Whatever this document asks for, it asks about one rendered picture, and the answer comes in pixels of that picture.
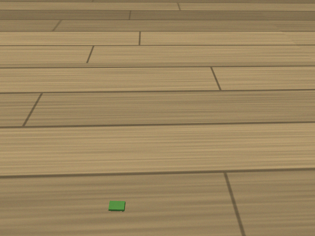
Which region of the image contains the small box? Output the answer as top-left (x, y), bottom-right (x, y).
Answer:
top-left (108, 201), bottom-right (126, 211)

